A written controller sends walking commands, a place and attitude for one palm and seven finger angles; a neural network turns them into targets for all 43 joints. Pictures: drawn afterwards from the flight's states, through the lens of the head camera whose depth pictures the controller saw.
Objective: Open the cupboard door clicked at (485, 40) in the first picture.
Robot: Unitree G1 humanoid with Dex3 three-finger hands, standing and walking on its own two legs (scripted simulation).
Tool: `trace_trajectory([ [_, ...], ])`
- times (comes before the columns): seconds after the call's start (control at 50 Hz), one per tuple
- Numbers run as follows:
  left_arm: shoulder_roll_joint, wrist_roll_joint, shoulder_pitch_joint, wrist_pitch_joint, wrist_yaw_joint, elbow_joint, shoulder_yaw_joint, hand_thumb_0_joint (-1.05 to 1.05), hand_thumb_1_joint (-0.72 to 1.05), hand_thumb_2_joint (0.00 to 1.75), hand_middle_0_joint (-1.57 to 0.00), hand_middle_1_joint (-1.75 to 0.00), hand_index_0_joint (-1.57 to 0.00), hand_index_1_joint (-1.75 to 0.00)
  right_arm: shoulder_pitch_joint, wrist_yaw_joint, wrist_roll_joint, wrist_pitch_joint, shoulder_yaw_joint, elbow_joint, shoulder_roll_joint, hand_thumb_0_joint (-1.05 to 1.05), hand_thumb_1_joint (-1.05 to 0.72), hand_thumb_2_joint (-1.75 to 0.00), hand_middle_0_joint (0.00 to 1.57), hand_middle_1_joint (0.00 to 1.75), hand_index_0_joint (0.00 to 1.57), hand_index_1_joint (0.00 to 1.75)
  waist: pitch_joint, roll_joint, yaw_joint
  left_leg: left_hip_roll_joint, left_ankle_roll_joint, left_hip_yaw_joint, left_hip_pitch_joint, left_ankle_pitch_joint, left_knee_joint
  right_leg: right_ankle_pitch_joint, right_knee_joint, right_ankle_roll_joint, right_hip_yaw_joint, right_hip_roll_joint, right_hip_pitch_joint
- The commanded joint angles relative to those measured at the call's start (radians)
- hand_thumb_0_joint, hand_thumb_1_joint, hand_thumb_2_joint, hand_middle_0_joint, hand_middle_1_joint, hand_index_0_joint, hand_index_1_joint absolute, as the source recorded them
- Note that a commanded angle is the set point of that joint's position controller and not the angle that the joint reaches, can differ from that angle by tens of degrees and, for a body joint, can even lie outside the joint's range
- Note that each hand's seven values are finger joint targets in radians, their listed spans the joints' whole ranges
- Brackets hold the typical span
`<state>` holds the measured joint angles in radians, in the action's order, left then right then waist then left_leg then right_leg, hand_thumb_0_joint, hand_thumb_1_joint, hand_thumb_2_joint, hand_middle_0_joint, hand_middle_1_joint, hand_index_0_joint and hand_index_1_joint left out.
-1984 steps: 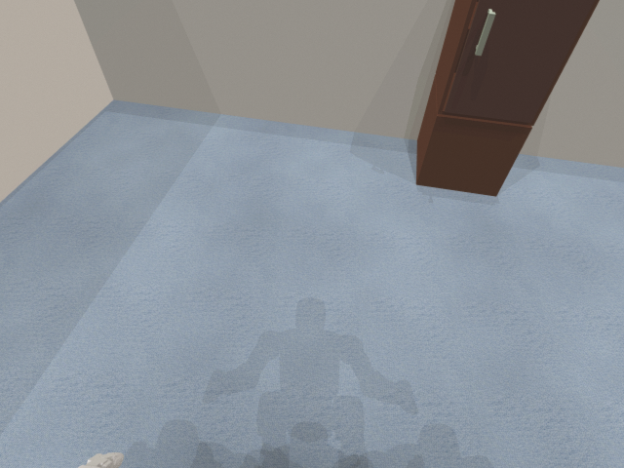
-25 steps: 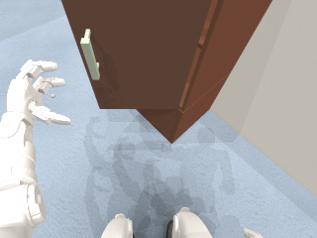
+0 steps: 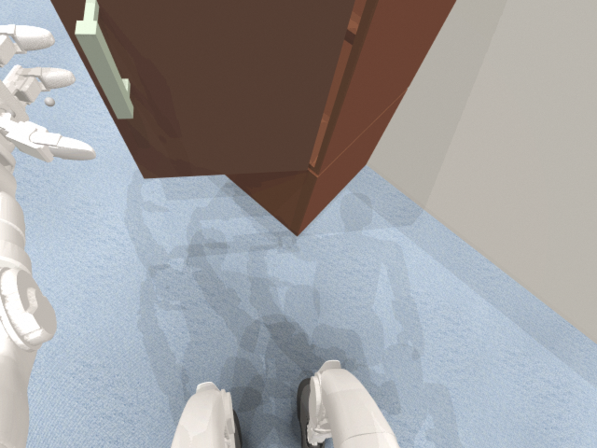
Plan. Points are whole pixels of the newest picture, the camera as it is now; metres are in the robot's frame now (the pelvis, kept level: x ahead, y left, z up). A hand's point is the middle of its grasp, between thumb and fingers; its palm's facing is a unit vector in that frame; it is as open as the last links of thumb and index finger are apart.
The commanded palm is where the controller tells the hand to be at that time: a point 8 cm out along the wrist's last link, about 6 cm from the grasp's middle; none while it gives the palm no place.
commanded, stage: move the hooked fingers beside the handle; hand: left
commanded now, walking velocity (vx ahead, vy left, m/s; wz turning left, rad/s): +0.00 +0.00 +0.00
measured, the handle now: (109, 63) +0.59 +0.19 +0.07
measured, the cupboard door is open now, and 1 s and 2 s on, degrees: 49 49 49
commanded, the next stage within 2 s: slide the fingers in behind the handle in 0.86 s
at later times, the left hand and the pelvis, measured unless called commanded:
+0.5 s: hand (34, 104) +0.53 +0.26 +0.07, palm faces +0.02 -1.00 +0.00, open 14.0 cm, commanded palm +0.51 +0.29 +0.07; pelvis +0.02 +0.01 +0.01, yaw -1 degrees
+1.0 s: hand (42, 103) +0.53 +0.26 +0.06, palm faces +0.02 -1.00 -0.01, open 14.0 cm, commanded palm +0.52 +0.28 +0.06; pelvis +0.01 +0.01 +0.00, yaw +0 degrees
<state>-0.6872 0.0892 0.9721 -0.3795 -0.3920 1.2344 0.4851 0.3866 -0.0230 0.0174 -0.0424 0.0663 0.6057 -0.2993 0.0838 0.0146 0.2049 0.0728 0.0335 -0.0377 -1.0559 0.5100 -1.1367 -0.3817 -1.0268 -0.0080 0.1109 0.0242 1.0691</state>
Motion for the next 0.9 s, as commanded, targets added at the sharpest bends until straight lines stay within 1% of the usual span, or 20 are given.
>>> trace_trajectory([
  [0.0,-0.360,-0.007,0.449,-0.050,0.012,-0.189,0.062,0.00,-0.50,0.30,-0.30,-1.20,-0.30,-1.20,0.197,-0.016,0.005,-0.001,-0.063,-0.050,-0.194,0.00,-0.90,-0.90,0.20,0.30,0.20,0.30,0.531,0.166,0.002,-0.035,0.000,0.096,0.290,-0.390,0.125,0.232,0.077,-0.008,-0.078,-0.060,-0.289],
  [0.06,-0.384,-0.020,0.440,-0.052,0.015,-0.199,0.077,0.00,-0.50,0.30,-0.30,-1.20,-0.30,-1.20,0.212,-0.009,0.009,-0.011,-0.064,-0.048,-0.192,0.00,-0.90,-0.90,0.20,0.30,0.20,0.30,0.580,0.212,-0.003,-0.031,-0.006,0.097,0.334,-0.452,0.117,0.268,0.073,-0.008,-0.076,-0.063,-0.291],
  [0.14,-0.379,-0.009,0.341,-0.039,-0.007,-0.200,0.089,0.00,-0.50,0.30,-0.30,-1.20,-0.30,-1.20,0.217,-0.001,0.007,-0.028,-0.066,-0.064,-0.192,0.00,-0.90,-0.90,0.20,0.30,0.20,0.30,0.582,0.202,-0.024,-0.026,-0.008,0.091,0.342,-0.497,0.126,0.316,0.074,-0.008,-0.073,-0.067,-0.324],
  [0.16,-0.338,-0.001,0.339,-0.032,-0.013,-0.208,0.063,0.00,-0.50,0.30,-0.30,-1.20,-0.30,-1.20,0.218,0.002,0.005,-0.032,-0.067,-0.065,-0.189,0.00,-0.90,-0.90,0.20,0.30,0.20,0.30,0.574,0.193,-0.011,-0.025,-0.005,0.088,0.345,-0.495,0.128,0.318,0.082,-0.005,-0.072,-0.068,-0.315],
  [0.18,-0.367,0.003,0.322,-0.029,-0.014,-0.212,0.091,0.00,-0.50,0.30,-0.30,-1.20,-0.30,-1.20,0.216,0.002,0.005,-0.035,-0.069,-0.066,-0.191,0.00,-0.90,-0.90,0.20,0.30,0.20,0.30,0.560,0.191,-0.024,-0.025,-0.006,0.085,0.329,-0.480,0.131,0.311,0.086,-0.006,-0.073,-0.069,-0.327],
  [0.24,-0.367,0.018,0.332,-0.041,-0.019,-0.264,0.101,0.00,-0.50,0.30,-0.30,-1.20,-0.30,-1.20,0.218,0.003,0.005,-0.040,-0.072,-0.068,-0.191,0.00,-0.90,-0.90,0.20,0.30,0.20,0.30,0.583,0.201,-0.024,-0.024,-0.008,0.089,0.365,-0.510,0.136,0.324,0.087,-0.007,-0.070,-0.073,-0.329],
  [0.3,-0.317,0.029,0.361,-0.067,-0.014,-0.322,0.071,0.00,-0.50,0.30,-0.30,-1.20,-0.30,-1.20,0.220,0.004,0.006,-0.041,-0.079,-0.056,-0.186,0.00,-0.90,-0.90,0.20,0.30,0.20,0.30,0.578,0.227,-0.012,-0.018,-0.014,0.102,0.441,-0.562,0.137,0.317,0.088,-0.012,-0.056,-0.077,-0.282],
  [0.32,-0.322,0.030,0.342,-0.070,-0.012,-0.325,0.084,0.00,-0.50,0.30,-0.30,-1.20,-0.30,-1.20,0.223,0.006,0.008,-0.042,-0.083,-0.050,-0.187,0.00,-0.90,-0.90,0.20,0.30,0.20,0.30,0.596,0.230,-0.022,-0.016,-0.020,0.106,0.463,-0.585,0.137,0.315,0.091,-0.009,-0.056,-0.077,-0.280],
  [0.34,-0.272,0.036,0.325,-0.067,-0.014,-0.308,0.052,0.00,-0.50,0.30,-0.30,-1.20,-0.30,-1.20,0.218,0.008,0.005,-0.042,-0.082,-0.046,-0.182,0.00,-0.90,-0.90,0.20,0.30,0.20,0.30,0.578,0.230,-0.013,-0.017,-0.019,0.105,0.471,-0.590,0.137,0.313,0.097,-0.008,-0.055,-0.078,-0.264],
  [0.44,-0.246,0.032,0.309,-0.050,-0.014,-0.264,0.030,0.00,-0.50,0.30,-0.30,-1.20,-0.30,-1.20,0.210,0.007,0.004,-0.050,-0.081,-0.037,-0.181,0.00,-0.90,-0.90,0.20,0.30,0.20,0.30,0.496,0.217,-0.011,-0.017,-0.024,0.108,0.459,-0.573,0.149,0.281,0.106,-0.010,-0.045,-0.077,-0.237],
  [0.52,-0.222,0.035,0.331,-0.074,-0.001,-0.300,0.015,0.00,-0.50,0.30,-0.30,-1.20,-0.30,-1.20,0.200,0.009,0.006,-0.050,-0.083,-0.040,-0.175,0.00,-0.90,-0.90,0.20,0.30,0.20,0.30,0.512,0.236,-0.010,-0.013,-0.036,0.120,0.506,-0.618,0.147,0.280,0.101,-0.013,-0.039,-0.078,-0.214],
  [0.58,-0.215,0.032,0.336,-0.074,0.005,-0.252,0.007,0.00,-0.50,0.30,-0.30,-1.20,-0.30,-1.20,0.185,0.008,0.005,-0.049,-0.079,-0.043,-0.177,0.00,-0.90,-0.90,0.20,0.30,0.20,0.30,0.462,0.196,-0.005,-0.019,-0.031,0.117,0.444,-0.532,0.152,0.244,0.101,-0.013,-0.041,-0.075,-0.219],
  [0.62,-0.244,0.029,0.346,-0.086,0.008,-0.281,0.028,0.00,-0.50,0.30,-0.30,-1.20,-0.30,-1.20,0.187,0.005,0.007,-0.047,-0.080,-0.044,-0.181,0.00,-0.90,-0.90,0.20,0.30,0.20,0.30,0.520,0.239,-0.014,-0.018,-0.037,0.120,0.487,-0.586,0.142,0.264,0.091,-0.015,-0.042,-0.074,-0.217],
  [0.66,-0.241,0.026,0.338,-0.086,0.010,-0.272,0.024,0.00,-0.50,0.30,-0.30,-1.20,-0.30,-1.20,0.182,0.006,0.007,-0.047,-0.079,-0.047,-0.179,0.00,-0.90,-0.90,0.20,0.30,0.20,0.30,0.514,0.207,-0.014,-0.017,-0.038,0.124,0.476,-0.588,0.140,0.266,0.089,-0.013,-0.041,-0.074,-0.225],
  [0.7,-0.218,0.031,0.354,-0.088,0.007,-0.275,0.006,0.00,-0.50,0.30,-0.30,-1.20,-0.30,-1.20,0.181,0.006,0.007,-0.046,-0.077,-0.049,-0.178,0.00,-0.90,-0.90,0.20,0.30,0.20,0.30,0.515,0.216,-0.005,-0.017,-0.036,0.126,0.479,-0.587,0.136,0.263,0.083,-0.016,-0.040,-0.074,-0.213],
  [0.74,-0.235,0.026,0.354,-0.084,0.008,-0.274,0.016,0.00,-0.50,0.30,-0.30,-1.20,-0.30,-1.20,0.178,0.005,0.007,-0.048,-0.078,-0.045,-0.181,0.00,-0.90,-0.90,0.20,0.30,0.20,0.30,0.520,0.222,-0.011,-0.015,-0.041,0.129,0.479,-0.582,0.137,0.253,0.084,-0.014,-0.038,-0.073,-0.206],
  [0.78,-0.201,0.026,0.371,-0.076,0.009,-0.249,-0.010,0.00,-0.50,0.30,-0.30,-1.20,-0.30,-1.20,0.175,0.006,0.006,-0.046,-0.075,-0.042,-0.178,0.00,-0.90,-0.90,0.20,0.30,0.20,0.30,0.495,0.212,0.000,-0.017,-0.039,0.131,0.460,-0.534,0.139,0.223,0.087,-0.014,-0.036,-0.074,-0.187],
  [0.82,-0.233,0.023,0.397,-0.071,0.010,-0.220,0.006,0.00,-0.50,0.30,-0.30,-1.20,-0.30,-1.20,0.178,0.000,0.006,-0.044,-0.072,-0.037,-0.184,0.00,-0.90,-0.90,0.20,0.30,0.20,0.30,0.483,0.185,0.013,-0.019,-0.029,0.128,0.422,-0.487,0.133,0.214,0.085,-0.012,-0.040,-0.074,-0.185],
  [0.86,-0.284,0.012,0.402,-0.071,0.014,-0.217,0.034,0.00,-0.50,0.30,-0.30,-1.20,-0.30,-1.20,0.178,-0.003,0.007,-0.039,-0.068,-0.041,-0.187,0.00,-0.90,-0.90,0.20,0.30,0.20,0.30,0.498,0.185,0.003,-0.025,-0.026,0.126,0.389,-0.455,0.133,0.210,0.081,-0.014,-0.045,-0.071,-0.214],
  [0.88,-0.258,0.011,0.406,-0.070,0.014,-0.221,0.012,0.00,-0.50,0.30,-0.30,-1.20,-0.30,-1.20,0.177,-0.001,0.007,-0.037,-0.066,-0.045,-0.184,0.00,-0.90,-0.90,0.20,0.30,0.20,0.30,0.502,0.199,0.009,-0.027,-0.023,0.121,0.386,-0.444,0.132,0.208,0.082,-0.012,-0.047,-0.071,-0.212],
])
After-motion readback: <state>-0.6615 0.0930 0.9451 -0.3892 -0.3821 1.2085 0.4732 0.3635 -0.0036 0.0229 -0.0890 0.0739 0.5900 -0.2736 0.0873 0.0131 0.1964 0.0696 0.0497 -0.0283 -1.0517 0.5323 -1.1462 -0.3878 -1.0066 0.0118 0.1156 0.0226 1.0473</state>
